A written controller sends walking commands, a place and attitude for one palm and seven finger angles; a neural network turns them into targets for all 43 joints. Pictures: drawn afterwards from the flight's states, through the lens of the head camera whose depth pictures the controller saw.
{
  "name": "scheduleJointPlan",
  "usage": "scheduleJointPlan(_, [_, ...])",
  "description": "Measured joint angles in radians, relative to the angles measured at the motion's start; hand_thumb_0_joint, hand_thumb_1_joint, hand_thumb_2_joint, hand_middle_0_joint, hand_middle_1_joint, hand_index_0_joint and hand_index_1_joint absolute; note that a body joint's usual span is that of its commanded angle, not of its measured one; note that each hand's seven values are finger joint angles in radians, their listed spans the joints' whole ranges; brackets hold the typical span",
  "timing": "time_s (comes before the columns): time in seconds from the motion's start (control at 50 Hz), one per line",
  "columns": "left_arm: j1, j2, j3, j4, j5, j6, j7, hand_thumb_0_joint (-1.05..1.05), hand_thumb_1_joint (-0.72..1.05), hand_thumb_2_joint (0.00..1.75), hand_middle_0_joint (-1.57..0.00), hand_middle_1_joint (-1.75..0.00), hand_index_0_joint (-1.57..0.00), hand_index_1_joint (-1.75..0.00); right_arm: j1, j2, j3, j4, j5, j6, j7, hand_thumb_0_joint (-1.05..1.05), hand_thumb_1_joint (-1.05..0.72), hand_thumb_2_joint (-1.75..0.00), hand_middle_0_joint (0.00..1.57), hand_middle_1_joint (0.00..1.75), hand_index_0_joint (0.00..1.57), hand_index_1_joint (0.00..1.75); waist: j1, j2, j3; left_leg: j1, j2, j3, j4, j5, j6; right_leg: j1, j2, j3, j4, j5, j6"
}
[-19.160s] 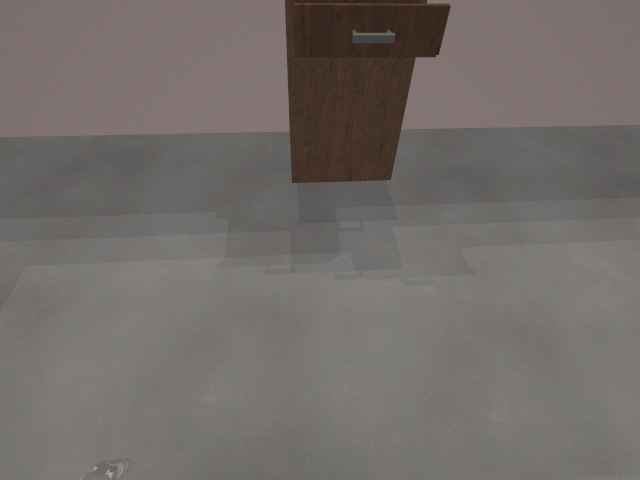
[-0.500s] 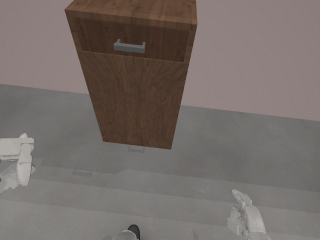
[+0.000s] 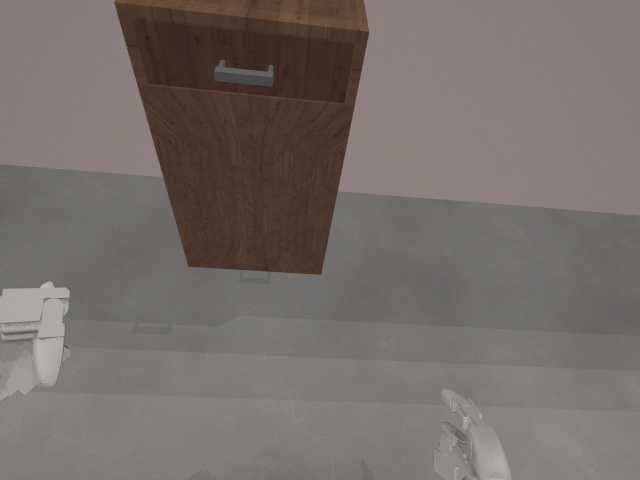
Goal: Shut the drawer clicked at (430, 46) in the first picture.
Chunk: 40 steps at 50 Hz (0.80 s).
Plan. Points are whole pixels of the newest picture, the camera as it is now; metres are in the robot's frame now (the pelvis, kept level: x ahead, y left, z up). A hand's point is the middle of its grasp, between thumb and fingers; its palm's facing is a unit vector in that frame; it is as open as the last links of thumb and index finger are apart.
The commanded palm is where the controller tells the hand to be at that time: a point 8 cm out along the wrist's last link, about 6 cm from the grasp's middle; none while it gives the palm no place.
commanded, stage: stop stepping back and stand still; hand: left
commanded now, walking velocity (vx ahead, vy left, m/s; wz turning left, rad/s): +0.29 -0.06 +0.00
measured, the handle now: (245, 71) +0.87 +0.20 +0.03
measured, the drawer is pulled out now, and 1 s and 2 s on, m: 0.00 0.00 0.00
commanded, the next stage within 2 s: let the arm hang, fingers relaxed in 0.56 s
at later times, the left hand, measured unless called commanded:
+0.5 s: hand out of the picture +0.13 +0.25 +0.16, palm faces +0.45 -0.79 -0.41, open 3.3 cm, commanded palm +0.07 +0.28 +0.17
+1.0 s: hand out of the picture -0.01 +0.20 -0.18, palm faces +0.15 -0.96 -0.24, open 3.3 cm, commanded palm none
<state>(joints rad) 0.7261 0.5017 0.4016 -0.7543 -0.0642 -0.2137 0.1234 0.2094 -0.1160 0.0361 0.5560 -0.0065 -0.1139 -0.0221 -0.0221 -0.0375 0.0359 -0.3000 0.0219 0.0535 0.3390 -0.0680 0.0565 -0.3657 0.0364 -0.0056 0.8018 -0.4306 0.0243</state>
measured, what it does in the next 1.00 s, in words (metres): steps on the spot: right foot, then left foot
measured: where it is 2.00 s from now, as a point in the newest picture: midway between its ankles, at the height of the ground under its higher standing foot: outside the picture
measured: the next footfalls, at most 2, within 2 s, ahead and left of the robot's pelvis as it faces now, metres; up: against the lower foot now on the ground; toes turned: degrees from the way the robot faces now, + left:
right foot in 0.14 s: -0.01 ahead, -0.10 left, +0.00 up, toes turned +1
left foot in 0.38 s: -0.01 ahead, +0.12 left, +0.00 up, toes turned +8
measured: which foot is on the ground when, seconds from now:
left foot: down 0.00-0.14, up 0.16-0.36, down 0.38-1.00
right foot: up 0.00-0.12, down 0.14-1.00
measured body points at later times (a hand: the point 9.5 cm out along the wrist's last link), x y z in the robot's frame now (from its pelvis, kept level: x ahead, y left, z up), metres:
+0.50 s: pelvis -0.05 -0.01 -0.02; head -0.07 +0.00 +0.43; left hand +0.10 +0.29 +0.18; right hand +0.12 -0.25 -0.09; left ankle -0.03 +0.13 -0.75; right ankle -0.07 -0.10 -0.74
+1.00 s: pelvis -0.06 +0.00 -0.02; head -0.03 +0.01 +0.43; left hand -0.02 +0.25 -0.16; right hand +0.04 -0.23 -0.16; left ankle -0.05 +0.12 -0.75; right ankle -0.05 -0.10 -0.75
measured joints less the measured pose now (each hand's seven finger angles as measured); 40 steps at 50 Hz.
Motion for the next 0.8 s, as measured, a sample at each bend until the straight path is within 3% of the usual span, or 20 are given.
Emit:
scheduleJointPlan(0.06, [0.022,-0.001,0.015,0.050,-0.001,0.011,0.020,0.01,0.89,0.90,-1.41,-1.60,-1.41,-1.60,0.034,-0.001,0.008,0.020,-0.007,0.015,-0.020,0.01,-0.90,-0.90,0.21,0.30,0.20,0.30,-0.006,0.011,-0.056,0.011,-0.009,-0.005,-0.051,0.011,-0.016,0.089,-0.005,-0.036,-0.118,-0.044,-0.019])
scheduleJointPlan(0.12, [0.001,-0.022,0.019,0.134,0.004,0.035,0.037,0.01,0.89,0.90,-1.41,-1.60,-1.41,-1.60,0.048,-0.019,0.002,0.032,-0.010,0.034,-0.038,0.01,-0.90,-0.90,0.21,0.30,0.20,0.30,-0.004,0.009,-0.094,-0.027,-0.037,0.001,-0.026,-0.068,-0.041,0.216,-0.008,-0.062,-0.331,-0.059,-0.050])
scheduleJointPlan(0.14, [-0.006,-0.029,0.021,0.149,0.006,0.042,0.040,0.01,0.89,0.90,-1.41,-1.60,-1.41,-1.60,0.045,-0.029,-0.001,0.030,-0.009,0.039,-0.040,0.01,-0.90,-0.90,0.21,0.30,0.20,0.30,0.006,-0.004,-0.099,-0.070,-0.051,0.016,0.036,-0.129,-0.049,0.235,-0.018,-0.044,-0.403,-0.024,-0.071])
scheduleJointPlan(0.16, [-0.023,-0.053,0.007,0.163,0.008,0.050,0.038,0.01,0.89,0.90,-1.41,-1.60,-1.41,-1.60,0.034,-0.049,-0.008,0.041,-0.009,0.044,-0.042,0.01,-0.90,-0.90,0.21,0.30,0.20,0.30,0.022,0.007,-0.092,-0.114,-0.050,0.009,0.128,-0.174,-0.052,0.223,-0.018,-0.040,-0.422,0.103,-0.082])
scheduleJointPlan(0.18, [-0.038,-0.080,-0.015,0.172,0.008,0.057,0.034,0.01,0.89,0.90,-1.41,-1.60,-1.41,-1.60,0.026,-0.071,-0.014,0.060,-0.010,0.050,-0.044,0.01,-0.90,-0.90,0.21,0.30,0.20,0.30,0.037,0.023,-0.084,-0.149,-0.045,-0.008,0.240,-0.199,-0.052,0.214,-0.012,-0.041,-0.409,0.173,-0.081])
scheduleJointPlan(0.22, [-0.056,-0.121,-0.055,0.188,0.013,0.058,0.027,0.02,0.89,0.90,-1.41,-1.60,-1.41,-1.60,0.033,-0.098,-0.027,0.104,-0.005,0.056,-0.045,0.01,-0.90,-0.90,0.21,0.30,0.20,0.30,0.055,0.031,-0.092,-0.188,-0.043,-0.025,0.424,-0.225,-0.059,0.216,-0.011,-0.042,-0.389,0.174,-0.075])
scheduleJointPlan(0.26, [-0.071,-0.149,-0.081,0.207,0.020,0.050,0.025,0.02,0.89,0.90,-1.41,-1.60,-1.41,-1.60,0.059,-0.109,-0.039,0.127,0.003,0.055,-0.052,0.01,-0.90,-0.90,0.21,0.30,0.20,0.30,0.063,0.015,-0.117,-0.174,-0.034,-0.021,0.481,-0.230,-0.058,0.224,-0.022,-0.043,-0.383,0.148,-0.070])
scheduleJointPlan(0.32, [-0.108,-0.174,-0.101,0.231,0.037,0.036,0.030,0.02,0.89,0.90,-1.41,-1.60,-1.41,-1.60,0.089,-0.121,-0.051,0.133,0.004,0.037,-0.073,0.02,-0.90,-0.90,0.21,0.30,0.20,0.30,0.055,-0.005,-0.136,-0.079,-0.001,-0.005,0.374,-0.240,-0.039,0.225,-0.036,-0.054,-0.349,0.120,-0.066])
scheduleJointPlan(0.38, [-0.150,-0.178,-0.108,0.233,0.045,0.023,0.038,0.02,0.89,0.90,-1.41,-1.60,-1.41,-1.60,0.097,-0.143,-0.063,0.116,0.003,0.008,-0.091,0.02,-0.90,-0.90,0.21,0.30,0.20,0.30,0.032,0.013,-0.131,0.031,0.025,-0.010,0.200,-0.230,-0.023,0.201,-0.035,-0.080,-0.268,0.073,-0.056])
scheduleJointPlan(0.42, [-0.172,-0.161,-0.087,0.232,0.046,0.014,0.043,0.02,0.89,0.90,-1.41,-1.60,-1.41,-1.60,0.073,-0.133,-0.064,0.110,0.005,0.002,-0.094,0.02,-0.91,-0.90,0.21,0.30,0.20,0.30,0.025,-0.007,-0.100,0.033,0.010,0.004,0.214,-0.188,-0.047,0.182,-0.055,-0.062,-0.203,0.048,-0.043])
scheduleJointPlan(0.5, [-0.169,-0.106,-0.025,0.224,0.042,-0.002,0.038,0.02,0.89,0.90,-1.41,-1.60,-1.41,-1.60,0.040,-0.084,-0.045,0.075,0.001,-0.025,-0.072,0.02,-0.91,-0.90,0.20,0.30,0.20,0.30,0.002,-0.016,-0.062,0.035,0.004,0.023,0.217,-0.191,-0.063,0.122,-0.049,-0.028,-0.112,-0.022,-0.026])
scheduleJointPlan(0.54, [-0.163,-0.086,-0.011,0.212,0.041,-0.007,0.034,0.02,0.89,0.90,-1.41,-1.60,-1.41,-1.60,0.037,-0.064,-0.029,0.058,0.003,-0.034,-0.056,0.01,-0.91,-0.90,0.20,0.30,0.20,0.30,-0.006,-0.004,-0.042,0.029,0.009,0.016,0.220,-0.186,-0.067,0.126,-0.041,-0.039,-0.169,0.028,-0.027])
scheduleJointPlan(0.58, [-0.142,-0.086,-0.016,0.202,0.041,-0.016,0.027,0.02,0.89,0.90,-1.41,-1.60,-1.41,-1.60,0.036,-0.057,-0.017,0.054,0.006,-0.030,-0.040,0.01,-0.91,-0.90,0.20,0.30,0.20,0.30,-0.011,0.030,-0.026,0.015,0.026,-0.002,0.245,-0.195,-0.070,0.140,-0.022,-0.057,-0.212,0.121,-0.054])
scheduleJointPlan(0.66, [-0.070,-0.120,-0.049,0.180,0.033,-0.028,0.011,0.01,0.89,0.90,-1.41,-1.60,-1.41,-1.60,0.047,-0.056,-0.017,0.080,0.011,0.005,-0.022,0.01,-0.90,-0.90,0.21,0.30,0.20,0.30,0.011,0.056,-0.037,-0.042,0.006,-0.031,0.391,-0.294,-0.058,0.149,-0.009,-0.057,-0.259,0.113,-0.078])
scheduleJointPlan(0.68, [-0.089,-0.122,-0.072,0.230,0.054,-0.036,-0.003,0.01,0.89,0.90,-1.41,-1.60,-1.41,-1.60,0.048,-0.064,-0.028,0.106,0.008,-0.005,-0.003,0.01,-0.90,-0.90,0.21,0.30,0.20,0.30,0.019,0.060,-0.047,-0.069,-0.002,-0.024,0.438,-0.304,-0.055,0.141,-0.016,-0.059,-0.264,0.116,-0.077])
scheduleJointPlan(0.72, [-0.195,-0.138,-0.151,0.440,0.083,0.025,-0.050,0.01,0.89,0.90,-1.40,-1.60,-1.40,-1.59,0.040,-0.095,-0.048,0.156,0.010,0.022,0.026,0.01,-0.90,-0.90,0.21,0.30,0.20,0.30,0.035,0.077,-0.063,-0.096,-0.016,-0.013,0.462,-0.326,-0.057,0.113,-0.040,-0.070,-0.238,0.106,-0.068])
scheduleJointPlan(0.78, [-0.339,-0.207,-0.243,0.814,0.091,0.163,-0.083,0.00,0.90,0.90,-1.37,-1.56,-1.37,-1.56,0.021,-0.137,-0.055,0.195,0.001,0.080,0.043,0.01,-0.90,-0.90,0.21,0.30,0.20,0.30,0.022,0.116,-0.067,-0.064,-0.014,-0.022,0.351,-0.183,-0.047,0.063,-0.062,-0.093,-0.141,0.053,-0.049])
scheduleJointPlan(0.8, [-0.373,-0.229,-0.266,0.933,0.092,0.198,-0.088,0.00,0.90,0.90,-1.35,-1.54,-1.35,-1.54,0.014,-0.142,-0.054,0.207,-0.006,0.091,0.042,0.01,-0.90,-0.90,0.21,0.30,0.20,0.30,0.015,0.118,-0.064,-0.063,-0.019,-0.026,0.348,-0.223,-0.042,0.043,-0.067,-0.096,-0.103,0.032,-0.045])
